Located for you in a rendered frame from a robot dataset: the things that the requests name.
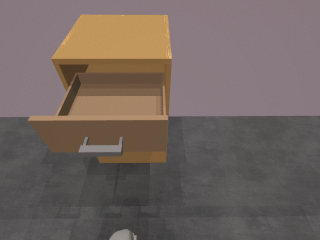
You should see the drawer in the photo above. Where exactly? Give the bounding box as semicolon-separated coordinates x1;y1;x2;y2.
28;72;168;153

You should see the cabinet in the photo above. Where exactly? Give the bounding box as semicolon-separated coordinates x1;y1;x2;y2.
51;14;172;163

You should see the handle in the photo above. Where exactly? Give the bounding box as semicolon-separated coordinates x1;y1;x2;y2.
78;137;124;157

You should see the robot left thigh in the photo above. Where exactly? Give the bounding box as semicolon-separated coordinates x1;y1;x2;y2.
109;230;137;240

